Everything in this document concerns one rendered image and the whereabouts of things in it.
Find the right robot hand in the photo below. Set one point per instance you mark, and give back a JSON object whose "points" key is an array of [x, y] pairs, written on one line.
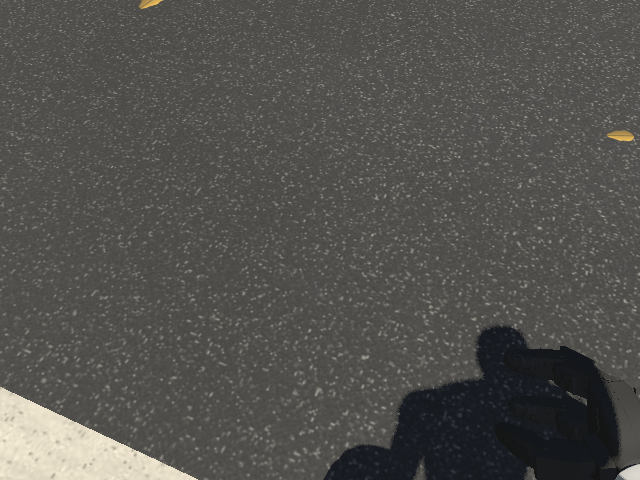
{"points": [[603, 437]]}

